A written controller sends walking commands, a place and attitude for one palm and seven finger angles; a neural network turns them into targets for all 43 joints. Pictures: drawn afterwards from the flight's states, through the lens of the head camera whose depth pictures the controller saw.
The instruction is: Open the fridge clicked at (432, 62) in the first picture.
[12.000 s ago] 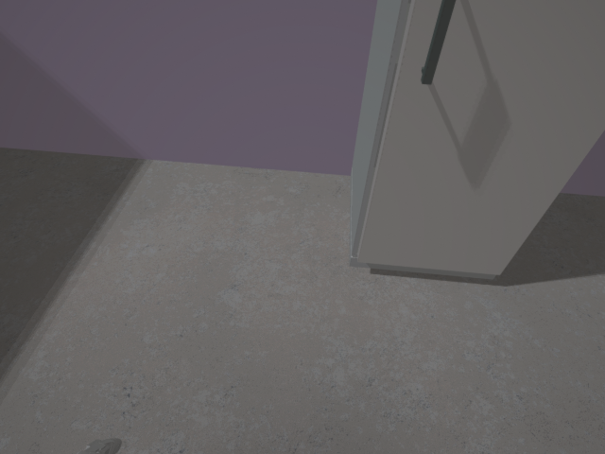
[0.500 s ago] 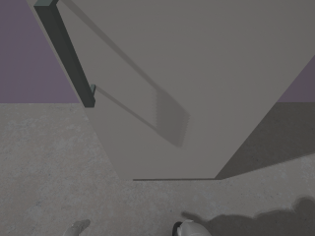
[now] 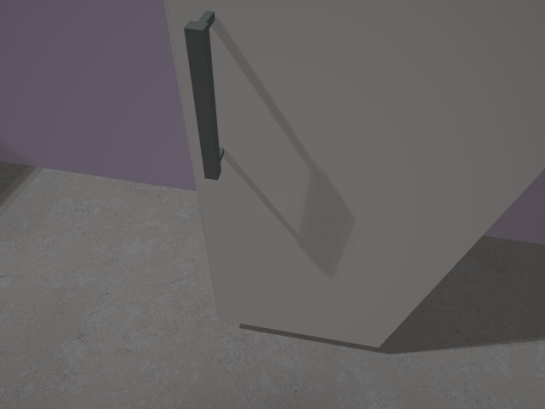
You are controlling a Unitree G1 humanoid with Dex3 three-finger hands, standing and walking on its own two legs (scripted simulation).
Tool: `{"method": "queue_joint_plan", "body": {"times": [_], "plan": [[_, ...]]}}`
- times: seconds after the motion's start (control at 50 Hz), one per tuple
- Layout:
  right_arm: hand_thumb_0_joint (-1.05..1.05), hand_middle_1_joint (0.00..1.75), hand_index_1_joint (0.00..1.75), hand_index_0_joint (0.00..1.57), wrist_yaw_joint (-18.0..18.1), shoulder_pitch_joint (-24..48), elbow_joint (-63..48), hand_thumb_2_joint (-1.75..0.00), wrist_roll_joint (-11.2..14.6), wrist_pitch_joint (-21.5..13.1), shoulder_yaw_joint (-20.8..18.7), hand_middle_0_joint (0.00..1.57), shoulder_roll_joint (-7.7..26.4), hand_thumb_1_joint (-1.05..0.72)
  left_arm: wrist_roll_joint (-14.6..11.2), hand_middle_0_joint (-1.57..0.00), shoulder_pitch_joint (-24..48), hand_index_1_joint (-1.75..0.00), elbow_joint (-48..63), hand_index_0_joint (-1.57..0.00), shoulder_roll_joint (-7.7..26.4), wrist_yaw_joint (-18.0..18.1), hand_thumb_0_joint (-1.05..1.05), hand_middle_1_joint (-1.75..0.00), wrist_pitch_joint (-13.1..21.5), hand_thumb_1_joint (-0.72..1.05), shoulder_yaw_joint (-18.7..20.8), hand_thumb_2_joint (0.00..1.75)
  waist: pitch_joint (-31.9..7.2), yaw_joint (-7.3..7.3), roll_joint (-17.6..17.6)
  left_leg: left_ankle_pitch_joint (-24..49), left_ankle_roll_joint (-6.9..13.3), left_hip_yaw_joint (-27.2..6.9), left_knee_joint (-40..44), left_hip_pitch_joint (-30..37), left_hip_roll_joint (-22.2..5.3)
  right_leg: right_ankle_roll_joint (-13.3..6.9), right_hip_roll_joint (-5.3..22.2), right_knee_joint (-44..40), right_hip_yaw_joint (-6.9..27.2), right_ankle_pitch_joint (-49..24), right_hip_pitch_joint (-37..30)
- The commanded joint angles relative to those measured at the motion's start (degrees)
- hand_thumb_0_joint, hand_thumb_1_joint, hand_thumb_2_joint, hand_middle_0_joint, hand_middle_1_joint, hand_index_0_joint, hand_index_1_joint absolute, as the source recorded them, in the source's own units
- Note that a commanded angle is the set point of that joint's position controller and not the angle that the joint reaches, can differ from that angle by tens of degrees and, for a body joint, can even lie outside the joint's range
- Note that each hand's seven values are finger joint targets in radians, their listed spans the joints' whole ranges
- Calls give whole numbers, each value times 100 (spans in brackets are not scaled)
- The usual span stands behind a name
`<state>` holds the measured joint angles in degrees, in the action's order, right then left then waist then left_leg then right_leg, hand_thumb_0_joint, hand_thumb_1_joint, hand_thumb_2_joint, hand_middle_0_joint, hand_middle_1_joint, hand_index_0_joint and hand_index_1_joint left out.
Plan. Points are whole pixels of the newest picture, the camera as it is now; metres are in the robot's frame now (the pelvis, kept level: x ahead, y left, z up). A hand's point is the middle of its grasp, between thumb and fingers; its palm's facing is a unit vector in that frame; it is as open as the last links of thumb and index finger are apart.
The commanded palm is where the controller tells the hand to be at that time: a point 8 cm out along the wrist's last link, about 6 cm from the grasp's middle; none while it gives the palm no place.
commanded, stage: come to a stop and stand still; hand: left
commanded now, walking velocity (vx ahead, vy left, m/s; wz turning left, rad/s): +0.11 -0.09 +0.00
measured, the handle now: (210, 105) +0.46 +0.15 +0.21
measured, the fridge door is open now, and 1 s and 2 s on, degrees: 0 0 0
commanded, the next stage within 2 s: look again from close up in 1.02 s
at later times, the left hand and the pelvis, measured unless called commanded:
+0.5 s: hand out of the picture +0.01 +0.16 -0.17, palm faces -0.06 -0.97 -0.23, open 7.3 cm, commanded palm none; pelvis -0.01 -0.01 +0.00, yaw -2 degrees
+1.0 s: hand out of the picture -0.01 +0.17 -0.16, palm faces -0.03 -0.98 -0.20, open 7.3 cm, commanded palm none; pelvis -0.02 +0.00 +0.01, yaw -3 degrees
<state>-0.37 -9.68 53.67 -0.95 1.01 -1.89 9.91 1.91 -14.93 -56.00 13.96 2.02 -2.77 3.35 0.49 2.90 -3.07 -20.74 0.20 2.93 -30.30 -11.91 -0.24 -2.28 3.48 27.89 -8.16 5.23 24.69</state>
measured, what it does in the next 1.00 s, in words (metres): steps on the spot: right foot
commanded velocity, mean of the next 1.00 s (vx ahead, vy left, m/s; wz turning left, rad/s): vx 0.02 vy -0.03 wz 0.00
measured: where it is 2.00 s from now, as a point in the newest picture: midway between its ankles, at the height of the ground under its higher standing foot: outside the picture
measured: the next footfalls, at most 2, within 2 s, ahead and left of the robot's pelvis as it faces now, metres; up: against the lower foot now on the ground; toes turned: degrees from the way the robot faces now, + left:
right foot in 0.36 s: +0.00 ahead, -0.09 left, +0.00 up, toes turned -3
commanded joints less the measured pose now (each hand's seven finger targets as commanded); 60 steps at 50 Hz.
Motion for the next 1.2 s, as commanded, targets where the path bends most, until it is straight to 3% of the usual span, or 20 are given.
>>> {"method": "queue_joint_plan", "body": {"times": [0.0, 0.02, 0.04, 0.08, 0.14, 0.2, 0.26, 0.3, 0.32, 0.34, 0.36, 0.38, 0.42, 0.48, 0.54, 0.58, 0.66, 0.76, 1.02, 1.18], "plan": [[0, 30, 30, 20, 176, -649, -152, -90, -98, 13, -121, 20, 956, -90, -106, -20, 237, -30, 447, -20, 47, -57, 0, -30, 63, 90, -9, 90, 614, -359, 1933, -1390, 882, -2071, 2595, -911, -1920, 312, -116, 1450, 665, 2012, 448], [0, 30, 30, 20, 178, -183, -191, -90, -122, -16, -45, 20, 830, -90, -55, -20, 114, -30, 321, -20, 69, -113, 0, -30, 61, 90, 30, 90, 612, -133, 1457, -1449, 969, -1935, 2657, -1455, -1755, 261, -97, 1962, 895, 1616, -2], [0, 30, 30, 20, 206, -69, -139, -90, -97, -74, -24, 20, 697, -90, 8, -20, -74, -30, 148, -20, 5, -138, 0, -30, 49, 90, 38, 90, 617, -13, 1219, -951, 786, -1459, 2450, -1343, -1420, 275, -233, 2307, 938, 1333, -58], [0, 30, 30, 20, 239, -272, -13, -90, -57, -169, 16, 20, 576, -90, 13, -20, -429, -30, -31, -20, -98, -191, 0, -30, 122, 90, 19, 90, 516, 26, 918, -181, 721, -1055, 2161, -763, -1157, 260, -311, 2689, 829, 1146, 202], [0, 30, 30, 20, 273, -992, 269, -90, -52, -242, 39, 20, 609, -90, -9, -20, -281, -30, -57, -20, -138, -185, 0, -30, 213, 90, -42, 90, 418, -298, 803, 623, 883, -1190, 1967, 325, -1305, 304, -226, 2607, 747, 1456, 681], [0, 30, 30, 20, 311, -1451, 528, -90, -101, -291, 53, 20, 577, -90, -47, -20, 55, -30, -15, -20, -198, -168, 0, -30, 281, 90, -116, 90, 349, -526, 1003, 2319, 1015, -1314, 1635, 917, -1531, 307, -108, 1732, 671, 1980, 516], [0, 30, 30, 20, 344, -1538, 688, -90, -95, -260, 26, 20, 685, -90, -115, -20, -171, -30, -159, -20, -307, -132, 0, -30, 302, 90, -143, 90, 61, -439, 982, 3457, 953, -1215, 1161, 830, -1493, 266, -194, 538, 614, 2033, -466], [0, 30, 30, 20, 332, -1498, 765, -90, -12, -262, 38, 20, 604, -90, -113, -20, -643, -30, -399, -20, -215, -105, 0, -30, 358, 90, -117, 90, -216, -222, 610, 2884, 567, -901, 652, 294, -1131, 253, -100, -754, 703, 600, -1725], [0, 30, 30, 20, 303, -1455, 769, -90, 53, -291, 70, 20, 406, -90, -110, -20, -924, -30, -541, -20, -57, -60, 0, -30, 402, 90, -106, 90, -402, -161, 152, 1890, 270, -499, 369, -329, -811, 172, 349, -782, 1157, -247, -2584], [0, 30, 30, 20, 221, -319, 357, -90, 99, -357, 46, 20, 512, -90, -29, -20, -1243, -30, -788, -20, 24, 208, 0, -30, 461, 90, -180, 90, 382, 88, -5, 1232, -15, -121, -451, -293, -475, 68, 533, -823, 1683, -2206, -1225], [0, 30, 30, 20, 160, -742, 208, -90, 33, -247, 118, 20, 148, -90, -106, -20, -778, -30, -563, -20, 257, 142, 0, -30, 548, 90, -296, 90, 299, -375, 65, -213, -15, -111, -540, -442, -263, -175, 870, -1115, 1871, -73, -921], [0, 30, 30, 20, 107, -808, 395, -90, -64, -218, 152, 20, -31, -90, -104, -20, -620, -30, -537, -20, 145, 92, 0, -30, 645, 90, -249, 90, 83, -368, 427, -29, -12, -53, -642, -356, -176, -384, 912, -994, 1833, -697, -1097], [0, 30, 30, 20, 111, -1147, 510, -90, -23, -221, 154, 20, -2, -90, -119, -20, -616, -30, -509, -20, 66, 119, 0, -30, 708, 90, -239, 90, -366, -456, -312, -49, 47, -132, -763, -598, -206, -512, 741, -685, 1794, -1935, -1931], [0, 30, 30, 20, 171, -1286, 581, -90, 26, -276, 170, 20, -53, -90, -123, -20, -519, -30, -471, -20, -6, 154, 0, -30, 701, 90, -255, 90, -468, -488, -334, 185, 57, -115, -210, -318, -227, -505, 714, -301, 1538, -3109, -2133], [0, 30, 30, 20, 231, -1357, 724, -90, 13, -294, 184, 20, 126, -90, -169, -20, -456, -30, -437, -20, -104, 138, 0, -30, 613, 90, -308, 90, -20, -456, 388, 1566, 153, -445, 296, 86, -485, -222, 314, -144, 1361, -1789, -1502], [0, 30, 30, 20, 252, -1216, 755, -90, 4, -290, 204, 20, 88, -90, -143, -20, -482, -30, -478, -20, -84, 124, 0, -30, 567, 90, -309, 90, 420, -361, 790, 1785, 184, -490, 435, -80, -569, -154, 231, -282, 1337, -1179, -1302], [0, 30, 30, 20, 249, -1174, 753, -90, 9, -234, 204, 20, 198, -90, -138, -20, -492, -30, -469, -20, -14, 97, 0, -30, 519, 90, -321, 90, 632, -371, 108, 1111, 157, -497, 615, -142, -515, -145, 208, -576, 1440, -286, -1199], [0, 30, 30, 20, 238, -1108, 771, -90, -2, -244, 219, 20, 317, -90, -143, -20, -440, -30, -405, -20, 39, 63, 0, -30, 487, 90, -317, 90, 602, -346, 334, 949, 179, -527, 856, -49, -523, -142, 182, -668, 1454, 374, -1176], [0, 30, 30, 20, 254, -1066, 892, -90, 31, -311, 228, 20, 387, -90, -138, -20, -614, -30, -520, -20, 69, 37, 0, -30, 503, 90, -324, 90, 180, -296, 336, 1423, 209, -519, 882, 156, -548, -130, 238, -579, 1418, -244, -1520], [0, 30, 30, 20, 268, -1053, 982, -90, 41, -302, 216, 20, 326, -90, -120, -20, -699, -30, -614, -20, 25, 53, 0, -30, 492, 90, -330, 90, 326, -287, 253, 1490, 224, -511, 909, 165, -567, -120, 241, -600, 1395, -343, -1481]]}}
